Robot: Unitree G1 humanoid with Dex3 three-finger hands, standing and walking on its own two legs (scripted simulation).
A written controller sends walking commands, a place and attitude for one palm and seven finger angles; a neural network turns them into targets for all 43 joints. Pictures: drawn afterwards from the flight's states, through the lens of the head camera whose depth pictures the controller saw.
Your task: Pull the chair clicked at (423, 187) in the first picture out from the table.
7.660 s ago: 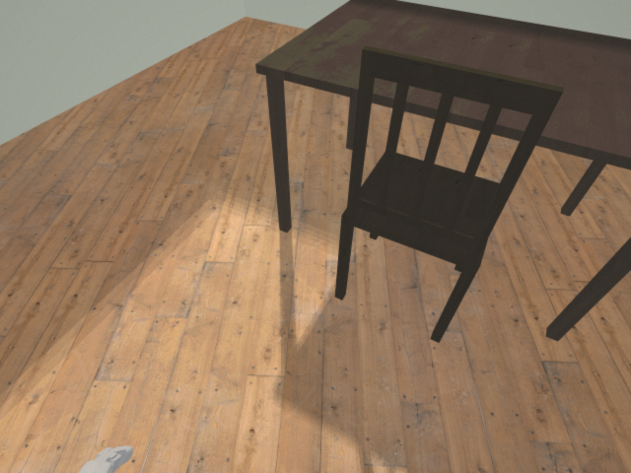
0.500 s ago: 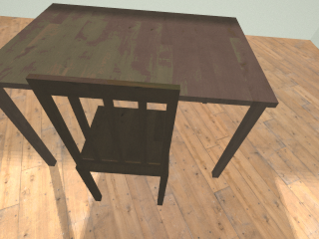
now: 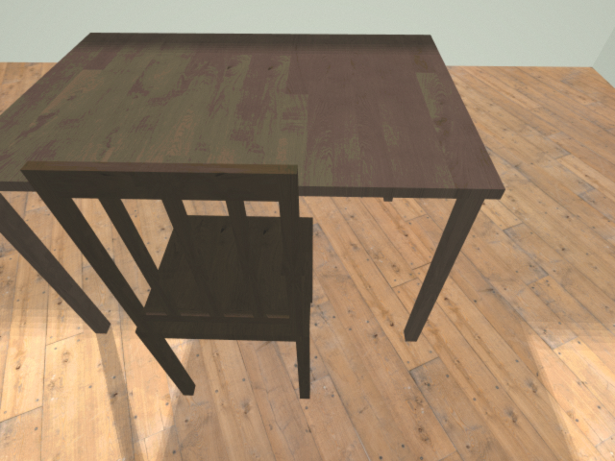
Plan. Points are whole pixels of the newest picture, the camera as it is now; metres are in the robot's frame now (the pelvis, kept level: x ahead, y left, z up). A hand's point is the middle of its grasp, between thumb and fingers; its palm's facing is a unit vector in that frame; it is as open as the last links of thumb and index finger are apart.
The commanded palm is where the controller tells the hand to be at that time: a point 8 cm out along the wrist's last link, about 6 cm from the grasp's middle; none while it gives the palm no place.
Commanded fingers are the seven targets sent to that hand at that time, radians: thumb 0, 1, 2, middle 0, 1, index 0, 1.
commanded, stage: come to a stop and stand still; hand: left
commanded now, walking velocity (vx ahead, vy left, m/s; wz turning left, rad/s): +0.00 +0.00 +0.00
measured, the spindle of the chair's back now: (197, 265) +0.45 +0.23 -0.07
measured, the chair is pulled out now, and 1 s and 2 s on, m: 0.00 0.00 0.00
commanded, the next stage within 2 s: look again from close up in 0.28 s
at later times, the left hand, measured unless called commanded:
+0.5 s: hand out of the picture -0.02 +0.16 -0.18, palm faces +0.03 -0.99 -0.15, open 7.4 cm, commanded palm none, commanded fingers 0.00 0.90 0.90 -0.20 -0.30 -0.20 -0.30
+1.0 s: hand out of the picture +0.05 +0.23 -0.18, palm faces +0.00 -0.98 -0.21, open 7.4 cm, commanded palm none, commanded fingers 0.00 0.90 0.90 -0.20 -0.30 -0.20 -0.30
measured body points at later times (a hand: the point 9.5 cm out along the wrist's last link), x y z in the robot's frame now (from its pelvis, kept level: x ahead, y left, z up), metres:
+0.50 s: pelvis +0.01 +0.01 -0.01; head +0.02 +0.00 +0.44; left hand -0.02 +0.21 -0.16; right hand +0.00 -0.20 -0.17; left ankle -0.01 +0.13 -0.74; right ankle +0.00 -0.08 -0.74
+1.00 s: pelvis +0.02 +0.05 -0.01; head +0.04 +0.05 +0.44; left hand +0.05 +0.28 -0.16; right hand +0.02 -0.17 -0.17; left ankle -0.01 +0.13 -0.74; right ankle +0.00 -0.08 -0.74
